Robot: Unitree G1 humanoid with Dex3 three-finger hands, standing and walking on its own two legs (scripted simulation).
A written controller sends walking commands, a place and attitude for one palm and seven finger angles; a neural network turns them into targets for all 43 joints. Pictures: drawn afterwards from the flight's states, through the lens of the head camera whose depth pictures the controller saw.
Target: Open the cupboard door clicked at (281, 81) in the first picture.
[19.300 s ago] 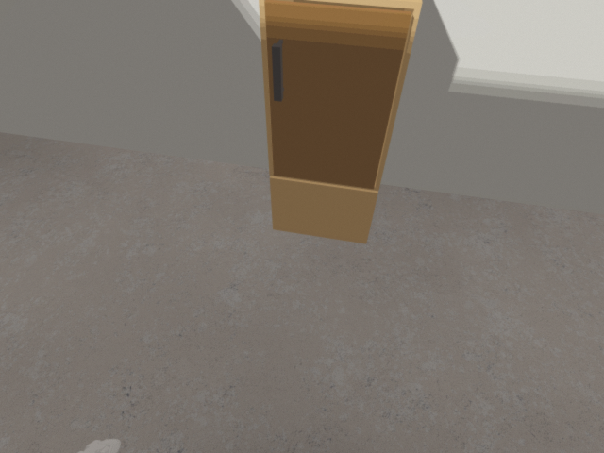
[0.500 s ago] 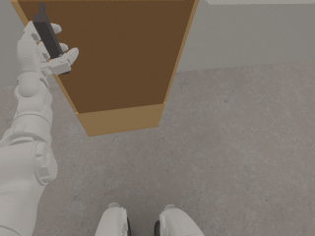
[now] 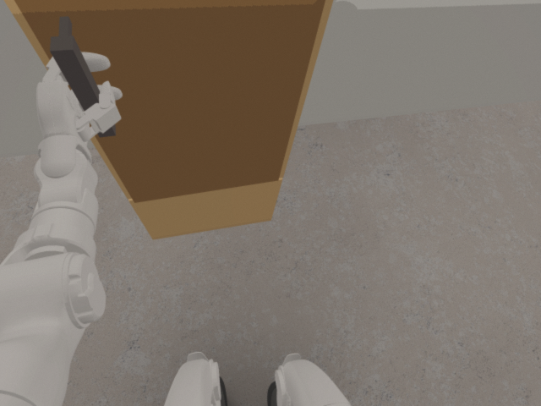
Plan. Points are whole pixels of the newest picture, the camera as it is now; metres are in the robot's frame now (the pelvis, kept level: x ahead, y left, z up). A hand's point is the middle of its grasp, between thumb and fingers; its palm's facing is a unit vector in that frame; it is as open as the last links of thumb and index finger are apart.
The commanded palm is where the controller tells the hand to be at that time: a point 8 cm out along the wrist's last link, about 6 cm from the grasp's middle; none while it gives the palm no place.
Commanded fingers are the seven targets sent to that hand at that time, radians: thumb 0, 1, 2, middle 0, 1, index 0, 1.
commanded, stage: pull the door open along its arc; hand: left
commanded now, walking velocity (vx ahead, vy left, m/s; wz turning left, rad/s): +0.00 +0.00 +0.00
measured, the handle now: (88, 82) +0.57 +0.21 +0.08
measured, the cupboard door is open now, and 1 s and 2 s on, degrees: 1 44 45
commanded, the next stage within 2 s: open thumb and fingers to let go in 0.84 s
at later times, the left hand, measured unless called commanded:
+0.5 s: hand (161, 180) +0.41 +0.11 +0.07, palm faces +0.50 -0.86 +0.05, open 5.7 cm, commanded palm +0.34 +0.12 +0.07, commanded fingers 0.00 0.90 0.90 -0.40 -1.35 -0.40 -1.35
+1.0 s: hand (235, 237) +0.32 +0.02 +0.07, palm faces +0.43 -0.90 -0.04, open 6.2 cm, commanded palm +0.28 +0.06 +0.07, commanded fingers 0.00 0.62 0.78 -0.38 -1.32 -0.38 -1.32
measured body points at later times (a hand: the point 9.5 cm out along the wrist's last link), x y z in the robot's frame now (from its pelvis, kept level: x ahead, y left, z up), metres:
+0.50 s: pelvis +0.01 -0.01 +0.01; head +0.08 +0.00 +0.46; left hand +0.37 +0.15 +0.07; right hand +0.14 -0.24 -0.10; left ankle +0.03 +0.08 -0.65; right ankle -0.01 -0.11 -0.65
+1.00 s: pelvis +0.00 -0.06 +0.02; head +0.04 -0.07 +0.47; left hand +0.30 +0.07 +0.08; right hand +0.19 -0.25 -0.09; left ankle +0.03 +0.08 -0.65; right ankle -0.01 -0.11 -0.65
